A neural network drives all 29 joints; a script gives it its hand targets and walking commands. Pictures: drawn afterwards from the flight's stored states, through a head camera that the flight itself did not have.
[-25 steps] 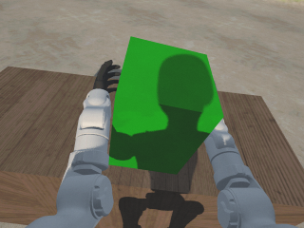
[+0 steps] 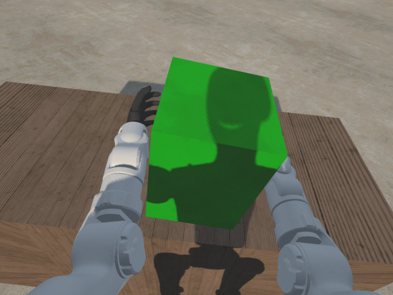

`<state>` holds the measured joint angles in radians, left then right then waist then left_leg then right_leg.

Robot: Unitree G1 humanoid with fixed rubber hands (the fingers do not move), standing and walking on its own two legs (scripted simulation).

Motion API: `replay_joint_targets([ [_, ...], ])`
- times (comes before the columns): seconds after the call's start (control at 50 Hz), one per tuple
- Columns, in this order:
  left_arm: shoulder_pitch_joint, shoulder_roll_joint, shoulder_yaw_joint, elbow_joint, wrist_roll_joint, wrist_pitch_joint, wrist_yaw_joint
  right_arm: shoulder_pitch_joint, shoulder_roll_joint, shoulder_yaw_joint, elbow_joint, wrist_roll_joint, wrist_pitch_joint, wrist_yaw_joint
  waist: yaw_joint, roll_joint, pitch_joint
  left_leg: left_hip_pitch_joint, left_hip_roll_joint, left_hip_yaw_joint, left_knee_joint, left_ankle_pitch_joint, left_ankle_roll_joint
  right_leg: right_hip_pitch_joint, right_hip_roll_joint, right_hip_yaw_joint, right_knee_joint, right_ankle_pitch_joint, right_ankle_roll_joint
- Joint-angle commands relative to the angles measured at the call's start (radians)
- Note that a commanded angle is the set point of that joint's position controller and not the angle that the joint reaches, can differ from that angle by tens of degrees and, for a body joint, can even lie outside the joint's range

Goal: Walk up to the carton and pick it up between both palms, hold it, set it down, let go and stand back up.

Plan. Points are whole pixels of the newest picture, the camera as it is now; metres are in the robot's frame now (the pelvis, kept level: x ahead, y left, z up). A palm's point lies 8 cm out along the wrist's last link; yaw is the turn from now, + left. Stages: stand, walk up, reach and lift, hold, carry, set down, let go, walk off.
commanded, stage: set down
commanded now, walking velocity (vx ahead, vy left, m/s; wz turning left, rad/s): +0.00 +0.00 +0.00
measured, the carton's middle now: (204, 149) +0.38 -0.04 +0.11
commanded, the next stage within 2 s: none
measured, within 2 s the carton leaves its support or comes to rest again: rests again in 2.00 s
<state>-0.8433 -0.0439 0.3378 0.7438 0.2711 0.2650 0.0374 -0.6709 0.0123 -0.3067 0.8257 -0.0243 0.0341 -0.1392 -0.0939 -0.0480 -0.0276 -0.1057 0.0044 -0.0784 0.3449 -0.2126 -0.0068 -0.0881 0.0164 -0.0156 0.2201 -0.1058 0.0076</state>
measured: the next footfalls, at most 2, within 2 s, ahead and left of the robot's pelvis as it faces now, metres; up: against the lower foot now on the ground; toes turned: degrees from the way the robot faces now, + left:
none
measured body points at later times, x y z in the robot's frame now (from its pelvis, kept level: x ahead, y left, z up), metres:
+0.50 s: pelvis +0.01 +0.00 +0.00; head +0.01 +0.03 +0.45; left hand +0.45 +0.09 +0.13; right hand +0.38 -0.20 +0.09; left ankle -0.02 +0.12 -0.75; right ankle +0.01 -0.12 -0.75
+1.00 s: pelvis +0.02 +0.00 +0.00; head +0.04 +0.01 +0.45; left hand +0.46 +0.09 +0.10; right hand +0.39 -0.20 +0.06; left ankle -0.02 +0.12 -0.75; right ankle +0.01 -0.12 -0.75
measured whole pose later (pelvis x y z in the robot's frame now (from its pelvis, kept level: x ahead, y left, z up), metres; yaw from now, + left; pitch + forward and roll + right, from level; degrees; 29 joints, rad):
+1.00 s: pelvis +0.02 +0.00 +0.00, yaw -1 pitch +6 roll -1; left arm -0.86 -0.05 0.43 0.98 0.31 0.04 0.01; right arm -0.63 0.09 -0.53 0.80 -0.32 -0.06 -0.06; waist -0.09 0.02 -0.08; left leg -0.23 0.01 -0.04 0.33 -0.21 0.00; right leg -0.22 0.00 -0.03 0.21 -0.10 0.01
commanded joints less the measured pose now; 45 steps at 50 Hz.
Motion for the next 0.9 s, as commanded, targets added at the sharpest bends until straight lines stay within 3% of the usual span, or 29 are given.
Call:
replay_joint_targets([
  [0.0,-0.568,-0.620,-0.345,-0.034,-0.068,-0.049,-0.142,-0.961,0.500,0.337,-0.288,-0.008,-0.114,0.123,-0.001,0.050,-0.507,0.108,-0.046,0.104,-0.012,0.316,-0.063,0.236,0.033,-0.094,0.057,0.390,0.048],
  [0.64,-0.547,-0.580,-0.256,0.107,-0.027,-0.165,-0.138,-0.870,0.500,0.194,-0.228,-0.167,-0.185,0.165,-0.008,0.069,-0.572,0.054,-0.030,0.126,-0.004,0.366,-0.080,0.213,0.027,-0.104,0.081,0.469,0.037],
  [0.66,-0.549,-0.574,-0.215,0.152,0.000,-0.168,-0.138,-0.906,0.482,0.177,-0.272,-0.186,-0.199,0.181,0.031,0.117,-0.582,0.013,-0.017,0.128,-0.017,0.325,-0.080,0.201,0.014,-0.101,0.074,0.428,0.023],
  [0.68,-0.549,-0.564,-0.205,0.158,0.005,-0.174,-0.136,-0.897,0.475,0.162,-0.262,-0.200,-0.201,0.188,0.011,0.098,-0.586,0.025,-0.016,0.126,-0.017,0.319,-0.079,0.205,0.016,-0.107,0.074,0.423,0.026],
  [0.88,-0.543,-0.527,-0.150,0.205,0.026,-0.228,-0.143,-0.819,0.512,0.113,-0.224,-0.293,-0.219,0.195,-0.016,0.042,-0.597,-0.042,-0.019,0.134,-0.030,0.309,-0.055,0.268,0.005,-0.090,0.101,0.535,0.047],
])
